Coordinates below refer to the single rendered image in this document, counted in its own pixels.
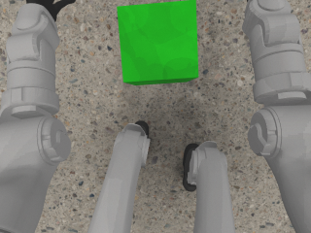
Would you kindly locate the robot left forearm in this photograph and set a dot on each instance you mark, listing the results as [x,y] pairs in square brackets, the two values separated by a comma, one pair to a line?
[31,66]

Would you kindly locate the carton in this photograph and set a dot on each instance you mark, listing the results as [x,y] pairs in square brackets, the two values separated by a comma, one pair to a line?
[158,42]

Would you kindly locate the right robot shin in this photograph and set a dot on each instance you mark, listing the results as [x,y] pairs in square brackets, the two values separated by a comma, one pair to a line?
[207,144]

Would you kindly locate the left robot hand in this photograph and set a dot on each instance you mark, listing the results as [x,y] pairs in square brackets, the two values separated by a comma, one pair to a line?
[53,8]

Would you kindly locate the right robot upper arm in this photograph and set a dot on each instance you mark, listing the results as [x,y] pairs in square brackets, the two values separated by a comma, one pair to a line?
[282,135]

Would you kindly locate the robot right forearm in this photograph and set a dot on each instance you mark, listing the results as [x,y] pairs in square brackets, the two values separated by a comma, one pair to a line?
[277,54]

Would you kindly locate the left robot upper arm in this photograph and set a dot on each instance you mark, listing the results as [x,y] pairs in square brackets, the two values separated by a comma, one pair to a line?
[30,151]

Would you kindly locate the left robot thigh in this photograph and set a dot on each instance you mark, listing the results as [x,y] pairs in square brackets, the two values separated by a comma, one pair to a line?
[114,208]

